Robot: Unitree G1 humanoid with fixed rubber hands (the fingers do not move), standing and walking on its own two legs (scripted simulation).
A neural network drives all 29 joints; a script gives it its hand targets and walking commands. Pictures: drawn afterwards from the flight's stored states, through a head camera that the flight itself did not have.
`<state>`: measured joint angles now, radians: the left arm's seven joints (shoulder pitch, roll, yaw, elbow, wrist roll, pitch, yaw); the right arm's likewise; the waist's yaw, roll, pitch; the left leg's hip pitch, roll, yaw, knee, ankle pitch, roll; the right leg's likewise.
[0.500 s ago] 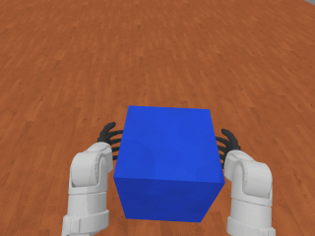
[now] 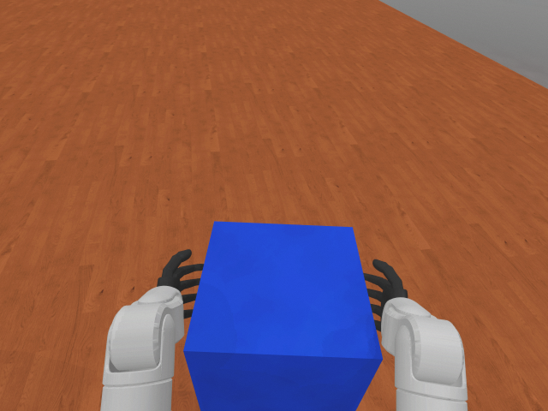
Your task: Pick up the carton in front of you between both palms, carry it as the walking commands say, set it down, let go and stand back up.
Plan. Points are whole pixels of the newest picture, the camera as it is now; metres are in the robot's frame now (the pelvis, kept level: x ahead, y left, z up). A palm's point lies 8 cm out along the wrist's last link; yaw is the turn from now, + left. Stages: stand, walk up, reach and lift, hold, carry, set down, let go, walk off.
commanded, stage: carry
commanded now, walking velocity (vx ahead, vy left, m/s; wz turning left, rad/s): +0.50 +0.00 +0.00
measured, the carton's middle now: (278, 328) +0.27 -0.01 +0.00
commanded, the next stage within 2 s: none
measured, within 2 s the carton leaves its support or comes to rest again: neither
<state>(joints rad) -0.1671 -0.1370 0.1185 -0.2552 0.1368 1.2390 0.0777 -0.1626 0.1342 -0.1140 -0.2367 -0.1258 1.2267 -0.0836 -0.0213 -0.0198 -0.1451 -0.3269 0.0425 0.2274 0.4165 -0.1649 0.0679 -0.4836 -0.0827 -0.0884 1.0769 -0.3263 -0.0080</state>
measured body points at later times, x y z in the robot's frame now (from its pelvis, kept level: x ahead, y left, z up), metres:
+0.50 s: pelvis +0.31 -0.05 +0.00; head +0.32 -0.07 +0.45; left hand +0.58 +0.12 +0.07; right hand +0.60 -0.18 +0.06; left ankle +0.24 +0.06 -0.66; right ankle +0.34 -0.13 -0.74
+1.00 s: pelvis +0.64 +0.01 +0.01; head +0.65 +0.03 +0.46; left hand +0.92 +0.16 +0.06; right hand +0.91 -0.14 +0.07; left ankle +0.65 +0.09 -0.74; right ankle +0.61 -0.13 -0.66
